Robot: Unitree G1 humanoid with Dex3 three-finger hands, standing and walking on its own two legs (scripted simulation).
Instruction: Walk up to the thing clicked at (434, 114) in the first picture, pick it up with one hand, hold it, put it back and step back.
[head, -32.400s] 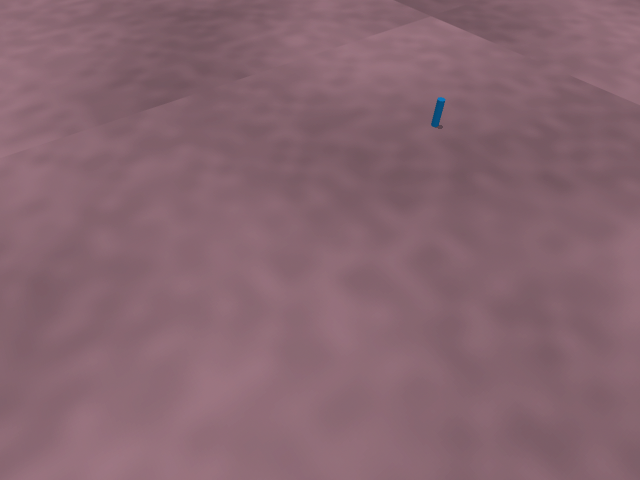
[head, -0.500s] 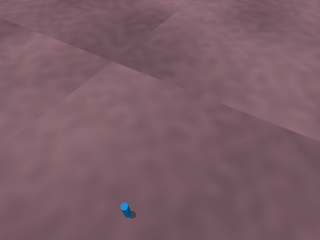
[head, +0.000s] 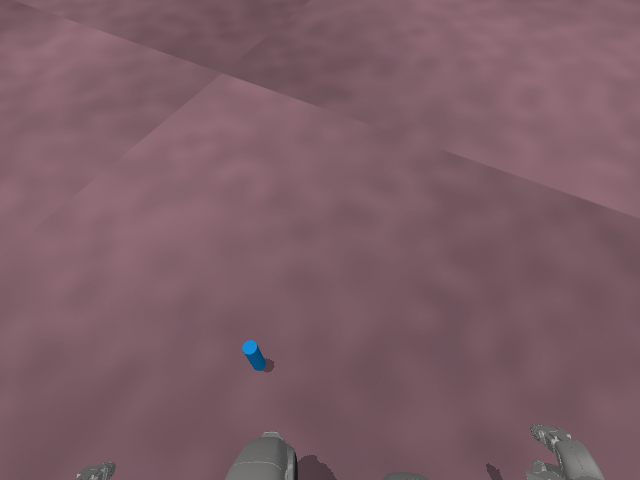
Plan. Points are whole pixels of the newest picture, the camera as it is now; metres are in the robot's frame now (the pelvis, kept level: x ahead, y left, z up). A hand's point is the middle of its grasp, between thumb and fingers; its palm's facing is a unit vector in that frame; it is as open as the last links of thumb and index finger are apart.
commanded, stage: step back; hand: left
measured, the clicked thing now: (254, 356) +0.46 +0.25 -0.67
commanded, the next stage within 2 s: none
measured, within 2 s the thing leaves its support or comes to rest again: neither
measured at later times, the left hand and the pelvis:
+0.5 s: hand out of the picture -0.03 +0.29 -0.14, palm faces +0.11 -0.91 -0.40, open 7.4 cm; pelvis -0.12 +0.01 +0.01, yaw +6 degrees
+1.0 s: hand out of the picture -0.24 +0.27 -0.11, palm faces +0.01 -0.89 -0.46, open 7.4 cm; pelvis -0.29 -0.01 +0.02, yaw +0 degrees
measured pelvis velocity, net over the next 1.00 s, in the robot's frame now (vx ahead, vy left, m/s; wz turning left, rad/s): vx -0.29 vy -0.01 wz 0.00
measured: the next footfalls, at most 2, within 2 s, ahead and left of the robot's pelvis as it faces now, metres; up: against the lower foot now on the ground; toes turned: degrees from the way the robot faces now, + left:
left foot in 0.42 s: -0.07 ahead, +0.13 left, +0.00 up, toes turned +3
right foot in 0.82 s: -0.22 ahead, -0.13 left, +0.00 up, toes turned +1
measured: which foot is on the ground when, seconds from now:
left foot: down 0.00-0.02, up 0.04-0.40, down 0.42-0.86, up 0.88-1.00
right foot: down 0.00-0.46, up 0.48-0.80, down 0.82-1.00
